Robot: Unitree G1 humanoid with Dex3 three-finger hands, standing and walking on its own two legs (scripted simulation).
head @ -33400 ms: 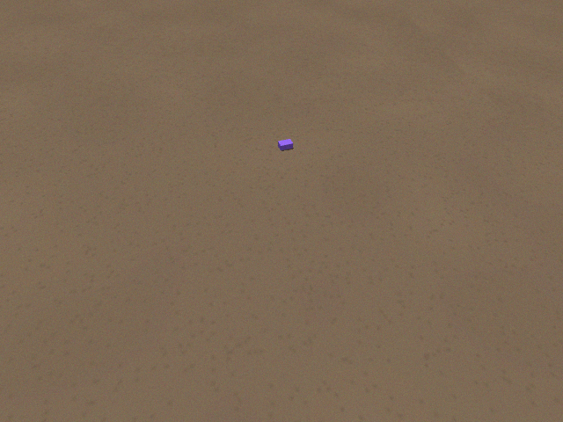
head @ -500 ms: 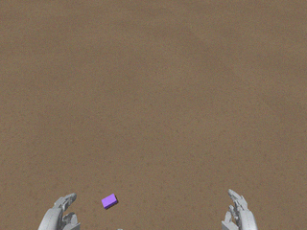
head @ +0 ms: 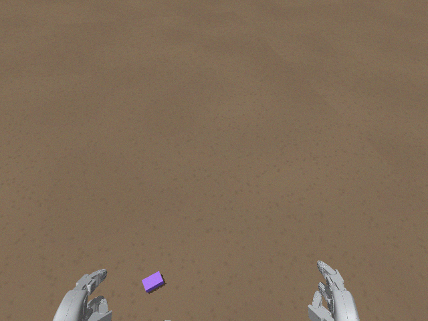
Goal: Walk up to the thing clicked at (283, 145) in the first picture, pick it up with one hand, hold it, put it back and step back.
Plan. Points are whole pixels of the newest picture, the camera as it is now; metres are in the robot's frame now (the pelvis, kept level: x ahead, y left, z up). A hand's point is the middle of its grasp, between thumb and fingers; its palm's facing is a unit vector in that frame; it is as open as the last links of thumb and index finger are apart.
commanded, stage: home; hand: left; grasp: from above
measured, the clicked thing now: (153, 281) +0.41 +0.22 -0.70
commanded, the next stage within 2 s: stand in 0.80 s
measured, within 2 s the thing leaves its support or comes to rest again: neither
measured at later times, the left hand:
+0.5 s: hand (109, 317) +0.16 +0.18 -0.05, palm faces +0.04 -0.98 -0.19, open 7.4 cm
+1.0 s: hand (103, 318) +0.17 +0.20 -0.08, palm faces +0.00 -0.95 -0.30, open 7.4 cm
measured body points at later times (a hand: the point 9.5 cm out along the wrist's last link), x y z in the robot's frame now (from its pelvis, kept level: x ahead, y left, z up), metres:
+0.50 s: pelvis +0.00 +0.00 +0.00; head +0.02 +0.00 +0.45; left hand +0.16 +0.23 -0.03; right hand +0.16 -0.25 -0.07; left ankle +0.01 +0.12 -0.68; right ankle -0.01 -0.15 -0.68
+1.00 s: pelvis -0.01 +0.00 +0.01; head +0.03 +0.00 +0.46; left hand +0.16 +0.25 -0.06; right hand +0.15 -0.25 -0.08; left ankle +0.01 +0.12 -0.68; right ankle -0.01 -0.14 -0.68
